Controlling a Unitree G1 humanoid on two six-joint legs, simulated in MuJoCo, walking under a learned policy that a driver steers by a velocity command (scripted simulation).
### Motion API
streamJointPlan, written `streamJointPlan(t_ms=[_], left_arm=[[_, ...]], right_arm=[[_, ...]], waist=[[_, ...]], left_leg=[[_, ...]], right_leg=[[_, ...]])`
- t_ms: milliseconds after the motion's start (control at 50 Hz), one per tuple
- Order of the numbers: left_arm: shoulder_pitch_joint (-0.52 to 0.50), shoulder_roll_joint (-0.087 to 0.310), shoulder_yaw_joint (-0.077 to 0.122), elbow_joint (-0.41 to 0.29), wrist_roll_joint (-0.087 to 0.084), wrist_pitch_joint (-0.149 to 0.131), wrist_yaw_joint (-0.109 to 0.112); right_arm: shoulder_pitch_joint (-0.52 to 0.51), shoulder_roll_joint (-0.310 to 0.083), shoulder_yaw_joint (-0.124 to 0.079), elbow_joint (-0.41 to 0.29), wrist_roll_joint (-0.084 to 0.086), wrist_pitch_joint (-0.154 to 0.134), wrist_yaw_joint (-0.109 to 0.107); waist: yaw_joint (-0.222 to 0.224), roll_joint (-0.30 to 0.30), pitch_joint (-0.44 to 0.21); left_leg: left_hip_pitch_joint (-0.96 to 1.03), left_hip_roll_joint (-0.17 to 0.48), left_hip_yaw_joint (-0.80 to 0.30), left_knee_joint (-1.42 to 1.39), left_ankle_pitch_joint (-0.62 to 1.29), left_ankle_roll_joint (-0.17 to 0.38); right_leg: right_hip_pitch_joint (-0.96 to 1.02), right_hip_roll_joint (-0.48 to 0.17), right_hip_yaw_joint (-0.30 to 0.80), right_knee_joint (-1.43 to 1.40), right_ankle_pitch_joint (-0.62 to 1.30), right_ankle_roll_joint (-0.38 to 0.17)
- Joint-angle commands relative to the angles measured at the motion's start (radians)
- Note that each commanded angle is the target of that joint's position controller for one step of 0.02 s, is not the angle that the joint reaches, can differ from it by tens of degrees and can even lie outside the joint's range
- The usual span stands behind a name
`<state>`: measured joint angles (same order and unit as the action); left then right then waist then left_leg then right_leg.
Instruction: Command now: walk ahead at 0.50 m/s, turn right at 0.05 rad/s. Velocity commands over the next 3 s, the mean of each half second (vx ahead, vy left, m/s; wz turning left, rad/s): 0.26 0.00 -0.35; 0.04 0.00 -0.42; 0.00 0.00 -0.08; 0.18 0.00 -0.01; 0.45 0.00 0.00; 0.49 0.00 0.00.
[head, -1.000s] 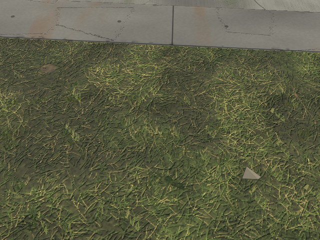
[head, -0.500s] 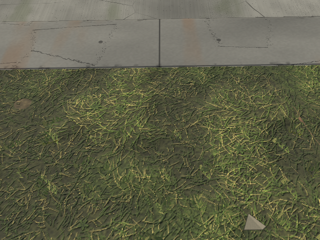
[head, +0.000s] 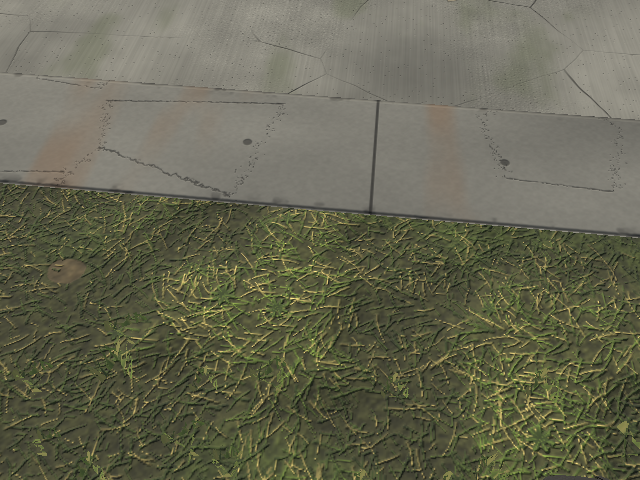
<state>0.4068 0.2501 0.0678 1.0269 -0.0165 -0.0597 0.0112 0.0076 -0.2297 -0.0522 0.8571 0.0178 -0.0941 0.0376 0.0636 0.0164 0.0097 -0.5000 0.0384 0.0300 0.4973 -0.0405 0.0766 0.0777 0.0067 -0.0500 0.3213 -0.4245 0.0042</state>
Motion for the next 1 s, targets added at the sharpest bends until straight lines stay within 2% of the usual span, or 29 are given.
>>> streamJointPlan(t_ms=[20,40,60,80,100,120,140,180,220,320,380,440,480,500,520,540,560,580,600,620,640,680,740,860,920,940,960,980,1000], left_arm=[[0.04,0.045,-0.008,-0.075,0.016,-0.012,-0.003],[0.068,0.0,-0.025,-0.06,0.003,-0.036,-0.009],[-0.014,0.107,0.004,-0.073,-0.027,-0.053,-0.012],[-0.09,0.13,0.01,-0.097,-0.039,-0.057,-0.008],[-0.117,0.119,0.014,-0.096,-0.029,-0.05,0.002],[-0.101,0.109,0.024,-0.086,-0.017,-0.033,0.011],[-0.063,0.082,0.024,-0.074,-0.015,-0.014,0.013],[-0.038,0.048,0.026,-0.075,-0.012,0.014,0.016],[-0.088,0.051,0.03,-0.115,-0.003,0.027,0.017],[-0.226,0.034,0.022,-0.189,0.008,0.035,-0.011],[-0.281,0.052,0.026,-0.234,0.01,0.046,-0.028],[-0.292,0.076,0.036,-0.272,0.008,0.052,-0.045],[-0.206,0.098,0.05,-0.265,0.007,0.045,-0.051],[-0.127,0.168,0.076,-0.255,0.013,0.039,-0.04],[-0.079,0.285,0.104,-0.262,0.024,0.041,-0.014],[-0.096,0.294,0.093,-0.287,0.043,0.039,-0.016],[-0.123,0.231,0.075,-0.308,0.032,0.035,-0.025],[-0.196,0.197,0.066,-0.323,0.018,0.031,-0.022],[-0.244,0.178,0.062,-0.332,0.004,0.034,-0.016],[-0.273,0.165,0.058,-0.339,-0.002,0.041,-0.007],[-0.282,0.166,0.057,-0.346,0.007,0.048,0.0],[-0.272,0.18,0.062,-0.354,0.019,0.053,0.009],[-0.261,0.197,0.066,-0.361,0.014,0.057,0.023],[-0.269,0.169,0.045,-0.367,0.03,0.073,0.025],[-0.279,0.149,0.027,-0.366,0.02,0.083,0.028],[-0.24,0.133,0.022,-0.354,0.018,0.084,0.029],[-0.207,0.089,0.009,-0.355,0.029,0.081,0.029],[-0.235,0.111,0.021,-0.395,0.02,0.072,0.026],[-0.276,0.173,0.036,-0.387,0.026,0.066,0.026]], right_arm=[[0.425,-0.296,-0.094,0.06,-0.026,-0.009,-0.017],[0.45,-0.264,-0.082,0.069,-0.014,-0.004,-0.015],[0.39,-0.196,-0.059,0.061,-0.008,-0.008,-0.016],[0.295,-0.159,-0.047,0.036,-0.015,-0.01,-0.02],[0.212,-0.125,-0.034,0.027,-0.024,-0.015,-0.017],[0.166,-0.092,-0.025,0.026,-0.033,-0.022,-0.015],[0.151,-0.078,-0.022,0.033,-0.041,-0.024,-0.013],[0.145,-0.097,-0.026,0.044,-0.049,-0.026,-0.022],[0.135,-0.13,-0.033,0.045,-0.048,-0.021,-0.043],[0.135,-0.168,-0.04,0.044,-0.033,0.017,-0.086],[0.156,-0.186,-0.048,0.052,-0.017,0.042,-0.093],[0.14,-0.202,-0.058,0.041,0.0,0.067,-0.096],[0.112,-0.202,-0.06,0.024,0.012,0.081,-0.101],[0.161,-0.19,-0.058,0.028,0.002,0.082,-0.098],[0.15,-0.131,-0.037,-0.012,-0.043,0.075,-0.087],[0.176,-0.106,-0.024,-0.044,-0.047,0.067,-0.072],[0.136,-0.148,-0.035,-0.033,-0.019,0.063,-0.058],[0.096,-0.153,-0.038,-0.042,0.002,0.065,-0.057],[0.086,-0.15,-0.042,-0.027,-0.008,0.072,-0.069],[0.073,-0.171,-0.05,-0.032,-0.023,0.08,-0.082],[0.079,-0.167,-0.052,-0.032,-0.026,0.088,-0.084],[0.098,-0.14,-0.047,-0.031,-0.021,0.091,-0.088],[0.092,-0.127,-0.04,-0.031,-0.019,0.092,-0.093],[0.095,-0.14,-0.036,-0.031,-0.012,0.084,-0.076],[0.165,-0.127,-0.031,-0.009,-0.016,0.068,-0.055],[0.184,-0.151,-0.034,-0.004,-0.03,0.065,-0.049],[0.201,-0.217,-0.043,-0.011,-0.053,0.064,-0.049],[0.159,-0.242,-0.043,-0.012,-0.07,0.065,-0.049],[0.11,-0.198,-0.033,-0.041,-0.074,0.056,-0.052]], waist=[[-0.183,0.112,-0.317],[-0.177,0.266,-0.417],[-0.185,0.175,-0.297],[-0.16,0.124,-0.174],[-0.118,0.051,-0.099],[-0.079,0.056,-0.065],[-0.051,0.077,-0.057],[-0.022,0.079,-0.044],[-0.013,0.07,-0.027],[-0.056,0.063,-0.04],[-0.077,0.057,-0.038],[-0.067,0.074,-0.03],[-0.015,0.055,-0.068],[0.013,-0.033,-0.124],[-0.005,-0.256,-0.193],[-0.042,-0.312,-0.342],[-0.013,-0.158,-0.342],[-0.031,-0.107,-0.248],[-0.053,-0.029,-0.175],[-0.066,-0.045,-0.143],[-0.08,-0.079,-0.136],[-0.085,-0.118,-0.143],[-0.072,-0.129,-0.163],[-0.045,-0.18,-0.137],[-0.085,-0.165,-0.125],[-0.084,-0.122,-0.115],[-0.055,0.062,-0.118],[-0.025,0.264,-0.053],[-0.058,0.211,-0.046]], left_leg=[[0.806,0.261,-0.376,0.008,-0.062,0.185],[0.929,0.387,-0.74,-0.164,-0.198,0.266],[0.828,0.354,-0.646,-0.189,-0.27,0.21],[0.668,0.332,-0.482,-0.199,-0.129,0.168],[0.508,0.292,-0.346,-0.222,0.06,0.144],[0.407,0.255,-0.235,-0.236,0.213,0.119],[0.34,0.232,-0.163,-0.246,0.313,0.107],[0.28,0.22,-0.066,-0.26,0.472,0.121],[0.277,0.222,-0.002,-0.276,0.52,0.127],[0.335,0.205,0.117,-0.269,0.465,0.112],[0.427,0.238,0.121,-0.222,0.434,0.108],[0.48,0.269,0.111,-0.121,0.455,0.084],[0.476,0.231,0.143,0.058,0.532,0.034],[0.399,0.156,0.169,0.247,0.421,-0.032],[0.126,0.044,0.186,0.561,-0.135,-0.107],[-0.101,-0.116,0.014,0.814,-0.693,-0.136],[-0.137,-0.061,-0.114,0.863,-0.647,-0.118],[-0.171,-0.032,-0.112,0.829,-0.561,-0.105],[-0.167,-0.005,-0.105,0.749,-0.487,-0.109],[-0.134,0.008,-0.105,0.675,-0.436,-0.114],[-0.078,-0.003,-0.093,0.647,-0.4,-0.118],[-0.044,-0.026,-0.089,0.55,-0.368,-0.129],[-0.022,-0.034,-0.101,0.425,-0.324,-0.146],[0.102,-0.027,-0.077,0.256,-0.309,-0.14],[0.248,-0.04,-0.038,-0.009,-0.182,-0.095],[0.319,0.006,-0.075,-0.089,-0.111,-0.065],[0.383,0.194,-0.273,-0.162,-0.016,0.0],[0.266,0.333,-0.458,-0.21,0.065,0.154],[0.223,0.337,-0.465,-0.231,0.059,0.199]], right_leg=[[-0.5,-0.059,-0.005,0.706,0.467,-0.05],[-0.722,0.058,0.106,0.939,-0.143,-0.031],[-0.819,-0.004,0.195,1.035,-0.125,-0.053],[-0.829,-0.051,0.166,1.026,-0.046,-0.063],[-0.768,-0.09,0.149,0.963,0.025,-0.054],[-0.696,-0.117,0.152,0.903,0.058,-0.048],[-0.625,-0.123,0.153,0.876,0.075,-0.043],[-0.598,-0.106,0.131,0.853,0.113,-0.029],[-0.645,-0.105,0.125,0.762,0.197,-0.012],[-0.606,-0.098,0.05,0.468,0.402,-0.002],[-0.618,-0.086,0.028,0.386,0.364,-0.014],[-0.611,-0.064,0.002,0.334,0.235,-0.048],[-0.478,-0.006,-0.042,0.193,0.289,-0.09],[-0.304,-0.013,0.032,0.106,0.568,-0.136],[-0.078,-0.23,0.333,0.146,1.109,-0.242],[0.086,-0.407,0.669,0.103,1.078,-0.46],[0.038,-0.367,0.593,0.072,0.937,-0.42],[-0.051,-0.311,0.48,0.06,0.804,-0.355],[-0.145,-0.256,0.413,0.039,0.665,-0.294],[-0.225,-0.226,0.386,0.02,0.571,-0.267],[-0.29,-0.196,0.368,0.005,0.533,-0.258],[-0.31,-0.173,0.363,-0.004,0.52,-0.255],[-0.3,-0.172,0.381,-0.002,0.427,-0.245],[-0.353,-0.168,0.417,0.002,0.257,-0.223],[-0.373,-0.139,0.412,0.065,0.276,-0.175],[-0.414,-0.1,0.38,0.109,0.239,-0.129],[-0.501,0.005,0.27,0.3,0.088,-0.065],[-0.567,0.092,0.16,0.375,-0.113,-0.025],[-0.536,0.055,0.194,0.522,-0.14,-0.001]])
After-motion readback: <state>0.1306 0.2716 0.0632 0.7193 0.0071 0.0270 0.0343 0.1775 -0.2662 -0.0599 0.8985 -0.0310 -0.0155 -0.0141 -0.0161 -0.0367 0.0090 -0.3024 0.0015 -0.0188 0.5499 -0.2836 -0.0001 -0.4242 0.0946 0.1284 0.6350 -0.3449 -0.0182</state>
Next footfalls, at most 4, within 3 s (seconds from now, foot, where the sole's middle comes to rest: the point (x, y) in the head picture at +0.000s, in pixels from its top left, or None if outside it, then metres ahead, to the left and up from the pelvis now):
0.50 right None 0.30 -0.12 -0.76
0.94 left None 0.34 0.11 -0.76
1.24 right None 0.21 -0.12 -0.76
2.32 right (484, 443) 0.57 -0.28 -0.76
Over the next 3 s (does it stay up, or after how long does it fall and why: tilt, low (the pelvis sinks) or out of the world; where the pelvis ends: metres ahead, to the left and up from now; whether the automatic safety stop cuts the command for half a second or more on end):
stays up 0.82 -0.23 0.01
